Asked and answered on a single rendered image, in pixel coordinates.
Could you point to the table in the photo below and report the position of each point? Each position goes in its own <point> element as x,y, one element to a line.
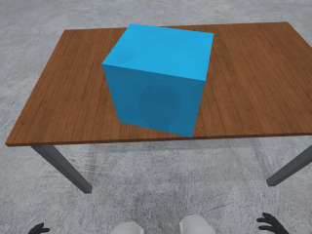
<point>258,84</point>

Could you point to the carton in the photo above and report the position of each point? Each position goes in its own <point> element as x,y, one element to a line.
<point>156,77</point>

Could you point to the right robot hand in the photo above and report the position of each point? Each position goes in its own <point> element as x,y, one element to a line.
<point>276,227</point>

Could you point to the right robot thigh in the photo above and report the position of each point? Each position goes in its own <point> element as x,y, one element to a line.
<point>194,224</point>

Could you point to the robot thigh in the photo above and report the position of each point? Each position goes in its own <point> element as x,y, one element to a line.
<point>129,227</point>
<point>194,224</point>

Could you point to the left robot thigh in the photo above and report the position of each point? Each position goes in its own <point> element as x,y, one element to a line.
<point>129,227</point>

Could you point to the left robot hand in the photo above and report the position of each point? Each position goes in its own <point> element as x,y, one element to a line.
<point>38,229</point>

